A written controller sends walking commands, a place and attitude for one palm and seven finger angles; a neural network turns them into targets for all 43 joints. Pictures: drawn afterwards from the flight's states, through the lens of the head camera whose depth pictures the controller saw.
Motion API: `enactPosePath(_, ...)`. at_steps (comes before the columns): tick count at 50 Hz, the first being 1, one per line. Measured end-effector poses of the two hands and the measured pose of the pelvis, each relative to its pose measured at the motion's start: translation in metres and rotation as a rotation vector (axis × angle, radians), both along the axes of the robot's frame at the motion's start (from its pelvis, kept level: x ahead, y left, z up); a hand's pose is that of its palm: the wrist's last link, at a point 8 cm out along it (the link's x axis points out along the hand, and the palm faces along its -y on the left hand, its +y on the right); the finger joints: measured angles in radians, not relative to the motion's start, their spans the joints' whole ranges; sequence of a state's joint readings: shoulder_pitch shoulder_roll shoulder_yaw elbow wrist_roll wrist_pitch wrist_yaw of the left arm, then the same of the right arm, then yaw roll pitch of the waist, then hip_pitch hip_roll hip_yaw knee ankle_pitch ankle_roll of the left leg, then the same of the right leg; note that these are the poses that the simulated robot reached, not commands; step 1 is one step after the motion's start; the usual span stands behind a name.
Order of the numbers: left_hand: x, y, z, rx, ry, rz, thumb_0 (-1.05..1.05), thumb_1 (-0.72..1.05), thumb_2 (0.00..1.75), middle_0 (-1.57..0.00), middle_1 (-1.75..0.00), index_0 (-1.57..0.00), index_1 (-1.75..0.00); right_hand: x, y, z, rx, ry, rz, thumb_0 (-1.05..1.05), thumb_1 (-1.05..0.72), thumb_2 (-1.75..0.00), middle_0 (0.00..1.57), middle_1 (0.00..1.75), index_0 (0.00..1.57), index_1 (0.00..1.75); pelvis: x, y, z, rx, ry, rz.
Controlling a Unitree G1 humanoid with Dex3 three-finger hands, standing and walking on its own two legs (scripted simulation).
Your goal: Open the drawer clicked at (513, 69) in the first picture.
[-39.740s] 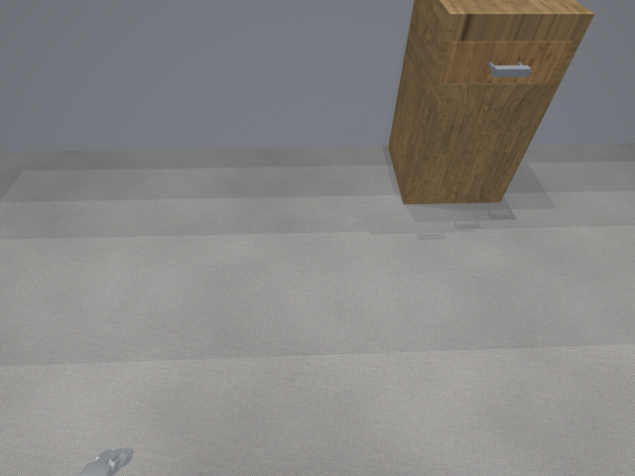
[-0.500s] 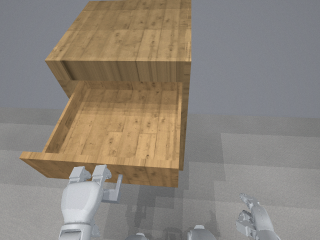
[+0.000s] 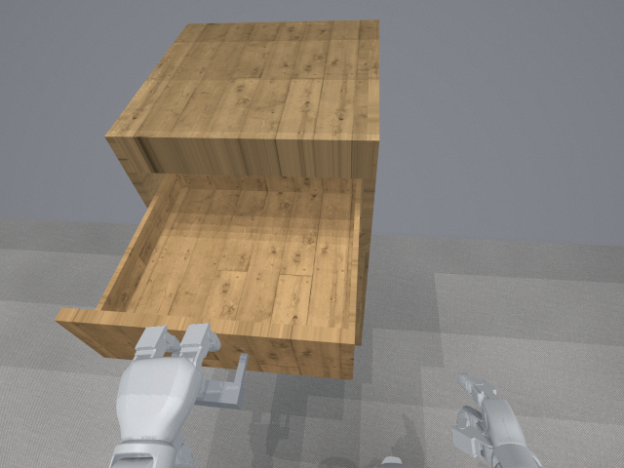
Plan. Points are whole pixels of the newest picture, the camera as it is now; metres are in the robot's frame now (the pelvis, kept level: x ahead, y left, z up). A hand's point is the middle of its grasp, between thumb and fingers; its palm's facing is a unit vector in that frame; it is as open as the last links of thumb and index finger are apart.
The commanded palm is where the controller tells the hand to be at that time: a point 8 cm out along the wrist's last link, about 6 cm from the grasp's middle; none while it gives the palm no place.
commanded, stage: lift the hand off the handle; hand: left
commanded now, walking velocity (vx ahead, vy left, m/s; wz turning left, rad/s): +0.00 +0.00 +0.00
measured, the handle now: (204, 375) +0.24 +0.19 -0.06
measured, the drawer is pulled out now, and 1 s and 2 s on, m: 0.30 0.30 0.30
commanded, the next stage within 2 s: draw the hand back to the body in 1.28 s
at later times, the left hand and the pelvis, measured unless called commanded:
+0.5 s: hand (179, 371) +0.22 +0.19 +0.03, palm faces +0.06 -0.14 -0.99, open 13.8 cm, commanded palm +0.18 +0.19 +0.09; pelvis +0.01 +0.01 +0.02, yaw -1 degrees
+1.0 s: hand (166, 364) +0.21 +0.19 +0.07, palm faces +0.08 -0.13 -0.99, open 13.8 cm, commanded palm +0.18 +0.19 +0.13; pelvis +0.01 +0.01 +0.03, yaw -2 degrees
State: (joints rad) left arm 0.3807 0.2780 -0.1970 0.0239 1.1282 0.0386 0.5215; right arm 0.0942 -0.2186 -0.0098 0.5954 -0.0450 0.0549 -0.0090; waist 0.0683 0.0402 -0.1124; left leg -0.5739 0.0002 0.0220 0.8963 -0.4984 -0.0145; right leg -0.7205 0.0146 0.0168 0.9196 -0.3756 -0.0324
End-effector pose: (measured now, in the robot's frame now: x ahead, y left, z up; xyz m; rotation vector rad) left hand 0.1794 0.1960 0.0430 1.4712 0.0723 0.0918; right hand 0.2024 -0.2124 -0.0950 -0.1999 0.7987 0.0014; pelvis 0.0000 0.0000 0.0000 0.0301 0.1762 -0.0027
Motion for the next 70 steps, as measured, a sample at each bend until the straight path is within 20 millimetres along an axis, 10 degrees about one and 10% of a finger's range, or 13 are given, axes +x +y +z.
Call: enactPosePath(70, 0.011, 0.008, 0.089, -0.057, -0.023, -0.038, -0.01, -0.49, 0.3, -0.32, -1.2, -0.32, -1.2, 0.017, 0.02, 0.046, 0.04, -0.033, 0.047, 0.02, -0.9, -0.9, 0.2, 0.3, 0.2, 0.3, 0.01, 0.01, 0.039, -0.017, -0.139, -0.023)
